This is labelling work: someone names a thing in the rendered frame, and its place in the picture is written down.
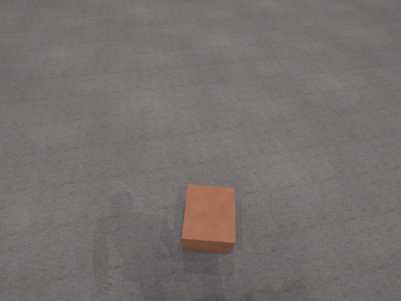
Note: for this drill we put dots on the carton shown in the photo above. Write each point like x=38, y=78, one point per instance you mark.
x=209, y=219

